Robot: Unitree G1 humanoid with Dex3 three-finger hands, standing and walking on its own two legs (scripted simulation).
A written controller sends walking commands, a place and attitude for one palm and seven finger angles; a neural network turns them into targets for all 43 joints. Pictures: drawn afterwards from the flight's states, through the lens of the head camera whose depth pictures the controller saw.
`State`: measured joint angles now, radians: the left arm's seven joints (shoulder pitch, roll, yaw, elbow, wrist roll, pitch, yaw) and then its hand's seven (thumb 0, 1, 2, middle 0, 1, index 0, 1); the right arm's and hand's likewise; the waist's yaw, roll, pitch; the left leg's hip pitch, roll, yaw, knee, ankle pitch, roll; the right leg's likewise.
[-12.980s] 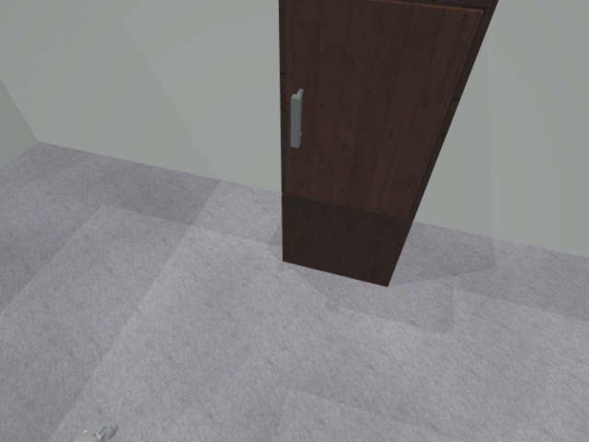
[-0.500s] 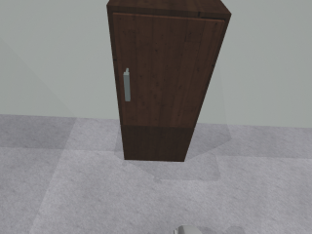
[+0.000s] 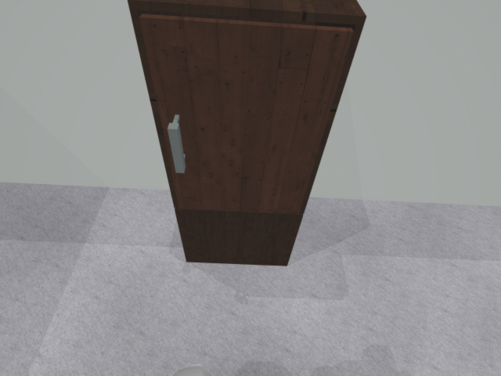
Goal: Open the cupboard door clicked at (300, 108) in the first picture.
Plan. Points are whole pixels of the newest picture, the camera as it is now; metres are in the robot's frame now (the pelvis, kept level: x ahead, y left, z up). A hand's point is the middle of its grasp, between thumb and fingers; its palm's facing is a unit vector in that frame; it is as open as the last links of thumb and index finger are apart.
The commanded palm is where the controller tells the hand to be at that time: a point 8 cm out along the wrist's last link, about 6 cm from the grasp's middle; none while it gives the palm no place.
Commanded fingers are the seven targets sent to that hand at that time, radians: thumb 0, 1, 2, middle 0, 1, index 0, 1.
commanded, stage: shuffle to correct the standing spot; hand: left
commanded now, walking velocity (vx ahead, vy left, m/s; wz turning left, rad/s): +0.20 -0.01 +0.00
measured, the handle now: (178, 144) +0.64 +0.21 -0.04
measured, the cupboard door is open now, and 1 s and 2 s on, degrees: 0 0 0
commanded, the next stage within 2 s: come to a stop and stand still in 0.22 s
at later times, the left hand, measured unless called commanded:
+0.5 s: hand out of the picture +0.15 +0.14 -0.17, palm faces +0.01 -0.97 -0.23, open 7.3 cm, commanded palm none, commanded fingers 0.00 0.90 0.90 -0.20 -0.30 -0.20 -0.30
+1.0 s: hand out of the picture +0.12 +0.17 -0.18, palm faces +0.00 -0.97 -0.24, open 7.4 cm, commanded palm none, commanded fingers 0.00 0.90 0.90 -0.20 -0.30 -0.20 -0.30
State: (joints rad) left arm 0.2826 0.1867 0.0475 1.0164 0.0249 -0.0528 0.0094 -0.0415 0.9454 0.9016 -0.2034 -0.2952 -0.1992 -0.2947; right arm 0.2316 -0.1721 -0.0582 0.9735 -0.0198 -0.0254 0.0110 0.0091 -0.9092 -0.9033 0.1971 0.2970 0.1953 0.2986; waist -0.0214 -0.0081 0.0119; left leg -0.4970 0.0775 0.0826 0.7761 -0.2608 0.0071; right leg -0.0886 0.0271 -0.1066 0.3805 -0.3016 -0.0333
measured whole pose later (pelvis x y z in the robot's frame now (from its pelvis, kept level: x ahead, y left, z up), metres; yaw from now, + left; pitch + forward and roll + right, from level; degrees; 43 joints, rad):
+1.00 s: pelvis +0.09 -0.02 -0.01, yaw -1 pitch -2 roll +1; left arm 0.26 0.18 0.00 1.02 0.02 0.02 0.03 0.00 0.91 0.90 -0.20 -0.30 -0.20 -0.29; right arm 0.22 -0.18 -0.04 0.94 -0.01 0.01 0.00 0.01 -0.91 -0.90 0.20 0.30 0.20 0.30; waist -0.01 0.01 0.04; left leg -0.30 0.00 0.13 0.60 -0.26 0.05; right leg -0.32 -0.07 -0.02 0.65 -0.29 0.02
